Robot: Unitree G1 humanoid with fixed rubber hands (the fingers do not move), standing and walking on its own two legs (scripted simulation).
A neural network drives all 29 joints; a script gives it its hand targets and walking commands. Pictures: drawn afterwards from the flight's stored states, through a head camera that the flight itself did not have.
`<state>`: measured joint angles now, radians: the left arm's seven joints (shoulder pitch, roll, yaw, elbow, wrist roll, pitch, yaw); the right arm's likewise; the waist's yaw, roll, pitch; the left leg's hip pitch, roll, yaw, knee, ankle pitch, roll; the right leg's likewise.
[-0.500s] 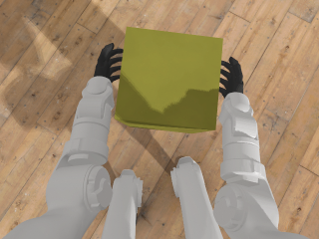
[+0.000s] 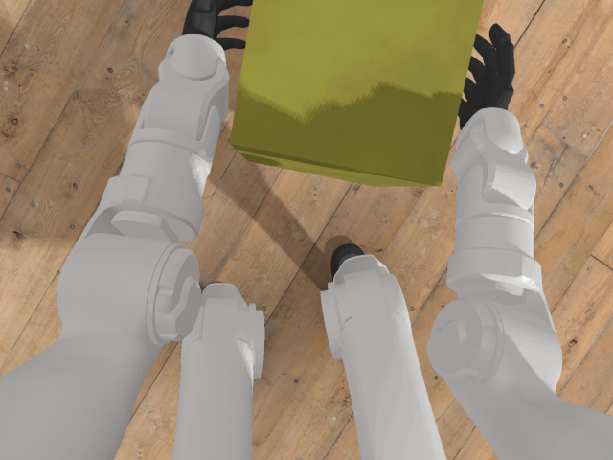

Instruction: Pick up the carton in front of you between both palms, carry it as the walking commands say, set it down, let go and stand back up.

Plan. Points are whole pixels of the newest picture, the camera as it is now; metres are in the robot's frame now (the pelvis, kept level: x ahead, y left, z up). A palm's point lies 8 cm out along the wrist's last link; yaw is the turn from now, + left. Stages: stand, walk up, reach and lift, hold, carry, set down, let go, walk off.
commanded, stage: set down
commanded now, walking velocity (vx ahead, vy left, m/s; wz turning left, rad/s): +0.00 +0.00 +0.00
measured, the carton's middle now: (337, 92) +0.51 -0.12 -0.23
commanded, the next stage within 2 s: none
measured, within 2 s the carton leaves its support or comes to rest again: rests again in 0.90 s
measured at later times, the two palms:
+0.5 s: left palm (210, 47) +0.57 +0.03 -0.21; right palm (449, 118) +0.46 -0.25 -0.21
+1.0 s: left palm (216, 60) +0.57 +0.02 -0.23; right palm (451, 117) +0.46 -0.26 -0.23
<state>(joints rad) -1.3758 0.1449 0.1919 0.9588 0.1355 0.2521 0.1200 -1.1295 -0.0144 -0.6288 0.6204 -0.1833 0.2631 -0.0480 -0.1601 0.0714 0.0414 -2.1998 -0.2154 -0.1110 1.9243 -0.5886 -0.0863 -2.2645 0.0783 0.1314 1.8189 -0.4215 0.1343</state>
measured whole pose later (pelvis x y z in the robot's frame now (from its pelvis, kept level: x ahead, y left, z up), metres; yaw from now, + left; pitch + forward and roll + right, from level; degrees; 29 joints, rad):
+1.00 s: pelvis +0.00 +0.01 -0.05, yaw -1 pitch +43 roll -4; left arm -1.55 0.24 0.08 1.20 0.10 0.17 0.07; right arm -1.27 -0.14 -0.62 0.90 -0.16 0.18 0.01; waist -0.19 0.05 0.25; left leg -2.26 -0.17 -0.07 2.15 -0.65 -0.04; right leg -2.30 0.02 0.08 2.03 -0.49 0.12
